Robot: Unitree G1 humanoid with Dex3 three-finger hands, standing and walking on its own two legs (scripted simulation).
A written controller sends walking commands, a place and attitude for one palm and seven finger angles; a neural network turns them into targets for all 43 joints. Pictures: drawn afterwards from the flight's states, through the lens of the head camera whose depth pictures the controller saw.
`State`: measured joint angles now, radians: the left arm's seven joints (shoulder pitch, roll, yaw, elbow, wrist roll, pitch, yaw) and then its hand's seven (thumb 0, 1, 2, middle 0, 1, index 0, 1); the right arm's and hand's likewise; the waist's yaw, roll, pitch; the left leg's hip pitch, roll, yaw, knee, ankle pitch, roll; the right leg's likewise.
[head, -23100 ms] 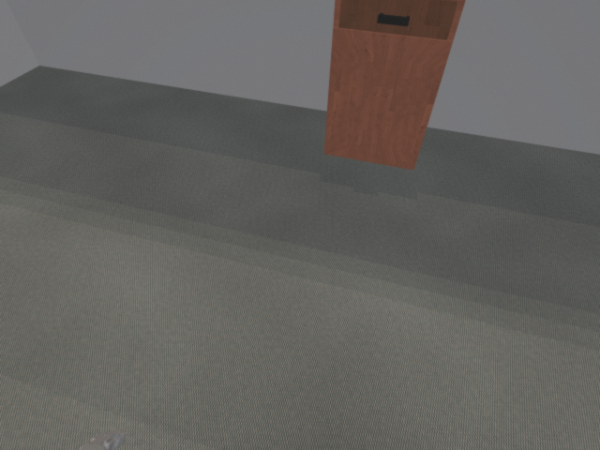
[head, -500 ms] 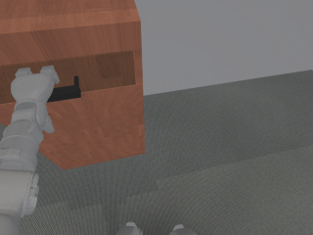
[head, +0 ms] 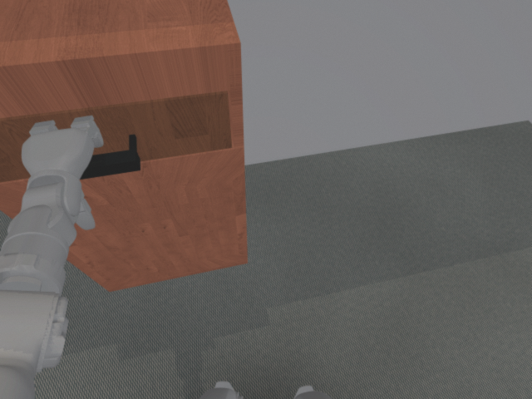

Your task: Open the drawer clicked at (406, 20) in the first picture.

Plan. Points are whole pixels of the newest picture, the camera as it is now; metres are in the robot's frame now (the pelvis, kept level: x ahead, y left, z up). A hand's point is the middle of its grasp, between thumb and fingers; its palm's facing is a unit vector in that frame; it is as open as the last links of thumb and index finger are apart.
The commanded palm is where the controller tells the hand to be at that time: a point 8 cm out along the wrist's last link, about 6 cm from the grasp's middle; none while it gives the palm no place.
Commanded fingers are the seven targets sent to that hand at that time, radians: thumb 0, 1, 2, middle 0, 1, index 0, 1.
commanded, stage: lift the fingers back up to retry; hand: left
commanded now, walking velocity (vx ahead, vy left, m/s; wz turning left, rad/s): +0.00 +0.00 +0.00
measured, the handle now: (100, 155) +0.51 +0.28 +0.02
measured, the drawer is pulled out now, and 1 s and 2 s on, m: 0.00 0.00 0.00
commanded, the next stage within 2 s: re-aim the fingers above the handle in 0.54 s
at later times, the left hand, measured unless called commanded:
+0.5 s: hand (65, 151) +0.46 +0.29 +0.09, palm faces -0.02 -0.02 -1.00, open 13.7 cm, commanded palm +0.43 +0.28 +0.14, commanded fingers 0.00 -0.50 0.30 -0.30 -1.20 -0.30 -1.20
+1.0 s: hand (69, 158) +0.45 +0.28 +0.08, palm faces -0.05 -0.01 -1.00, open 13.8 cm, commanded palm +0.43 +0.28 +0.14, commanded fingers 0.00 -0.50 0.30 -0.30 -1.20 -0.30 -1.20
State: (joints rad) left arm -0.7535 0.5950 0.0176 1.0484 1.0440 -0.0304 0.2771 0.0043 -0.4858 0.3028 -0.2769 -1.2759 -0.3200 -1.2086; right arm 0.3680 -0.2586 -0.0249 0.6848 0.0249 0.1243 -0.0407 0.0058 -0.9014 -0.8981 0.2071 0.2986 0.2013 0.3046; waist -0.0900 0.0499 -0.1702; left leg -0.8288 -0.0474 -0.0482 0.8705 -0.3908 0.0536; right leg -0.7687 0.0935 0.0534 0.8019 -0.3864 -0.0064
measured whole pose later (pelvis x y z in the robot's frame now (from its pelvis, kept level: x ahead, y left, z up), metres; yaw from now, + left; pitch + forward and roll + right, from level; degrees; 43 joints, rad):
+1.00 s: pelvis +0.02 -0.01 +0.02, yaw +1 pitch +15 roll -1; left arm -0.68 0.56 0.00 0.92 1.02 0.00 0.21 0.00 -0.49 0.30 -0.32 -1.20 -0.32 -1.20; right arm 0.32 -0.27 -0.06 0.69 0.03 0.13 -0.05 0.01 -0.90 -0.90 0.21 0.30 0.20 0.30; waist -0.05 0.06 -0.14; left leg -0.62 -0.05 -0.06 0.72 -0.36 0.04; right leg -0.57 0.08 0.05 0.67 -0.36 -0.03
